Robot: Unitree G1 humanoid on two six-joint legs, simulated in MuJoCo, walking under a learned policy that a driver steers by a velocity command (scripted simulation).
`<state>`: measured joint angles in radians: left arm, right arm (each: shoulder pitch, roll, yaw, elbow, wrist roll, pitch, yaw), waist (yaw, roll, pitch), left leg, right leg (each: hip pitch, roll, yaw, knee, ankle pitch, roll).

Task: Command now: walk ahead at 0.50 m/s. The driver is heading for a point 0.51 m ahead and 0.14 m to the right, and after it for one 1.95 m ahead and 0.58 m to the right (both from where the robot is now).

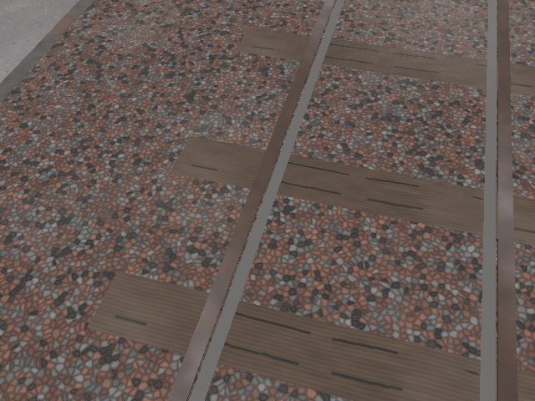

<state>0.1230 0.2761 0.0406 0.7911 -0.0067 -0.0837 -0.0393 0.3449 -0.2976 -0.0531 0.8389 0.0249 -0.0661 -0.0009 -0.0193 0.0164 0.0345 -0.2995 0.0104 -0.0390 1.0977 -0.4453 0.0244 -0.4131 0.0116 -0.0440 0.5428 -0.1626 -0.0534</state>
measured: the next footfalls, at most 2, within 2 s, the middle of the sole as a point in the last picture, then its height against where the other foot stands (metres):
left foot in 0.42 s outside the picture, level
right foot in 0.94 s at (343, 332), level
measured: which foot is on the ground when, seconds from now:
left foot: up 0.00-0.40, down 0.42-0.96, up 0.98-1.00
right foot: down 0.00-0.44, up 0.46-0.92, down 0.94-1.00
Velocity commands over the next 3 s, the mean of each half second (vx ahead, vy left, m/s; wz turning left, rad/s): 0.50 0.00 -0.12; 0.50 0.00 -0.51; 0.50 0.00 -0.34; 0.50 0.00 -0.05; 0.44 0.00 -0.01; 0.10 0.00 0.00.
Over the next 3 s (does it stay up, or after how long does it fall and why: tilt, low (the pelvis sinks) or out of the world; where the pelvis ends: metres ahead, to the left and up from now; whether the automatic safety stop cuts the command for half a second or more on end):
stays up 1.39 -0.47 0.01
